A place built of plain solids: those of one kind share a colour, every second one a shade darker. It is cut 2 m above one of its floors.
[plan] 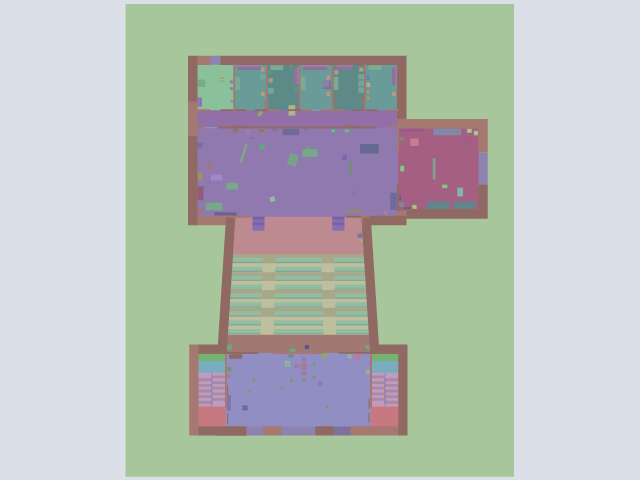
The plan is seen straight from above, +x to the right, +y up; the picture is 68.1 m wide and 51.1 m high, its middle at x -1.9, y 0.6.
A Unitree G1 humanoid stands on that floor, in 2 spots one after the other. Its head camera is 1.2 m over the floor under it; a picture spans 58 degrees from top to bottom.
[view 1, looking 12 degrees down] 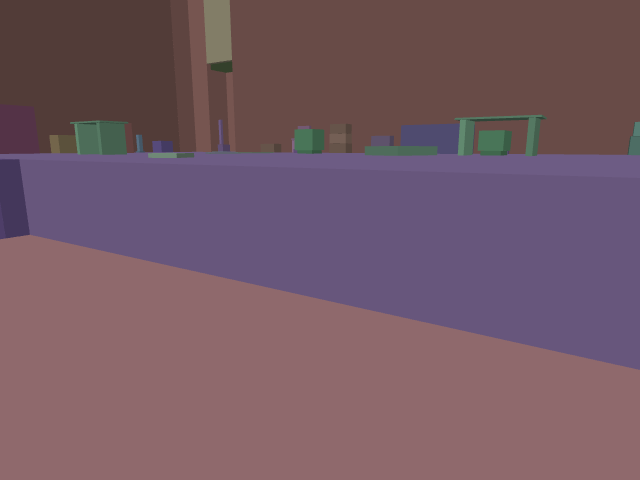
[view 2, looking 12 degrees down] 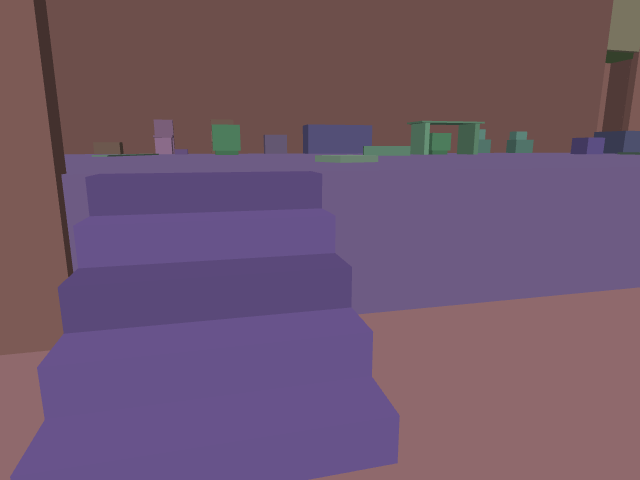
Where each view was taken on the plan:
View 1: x -1.10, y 0.28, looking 123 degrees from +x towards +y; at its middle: floor_stage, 3.41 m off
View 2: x -8.45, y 0.23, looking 76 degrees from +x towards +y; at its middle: tread_stage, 2.37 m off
